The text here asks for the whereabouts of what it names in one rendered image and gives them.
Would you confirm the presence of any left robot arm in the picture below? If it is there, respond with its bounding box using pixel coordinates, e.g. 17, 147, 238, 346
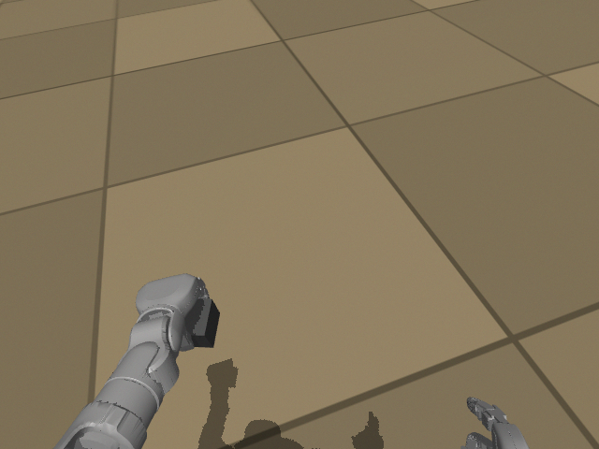
53, 304, 185, 449

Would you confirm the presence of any left robot hand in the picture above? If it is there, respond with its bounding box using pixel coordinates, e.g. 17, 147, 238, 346
136, 273, 210, 352

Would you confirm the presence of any right robot hand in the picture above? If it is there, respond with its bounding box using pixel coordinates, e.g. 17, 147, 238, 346
460, 397, 530, 449

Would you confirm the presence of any cube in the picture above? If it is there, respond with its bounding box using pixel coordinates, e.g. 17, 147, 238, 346
184, 298, 220, 348

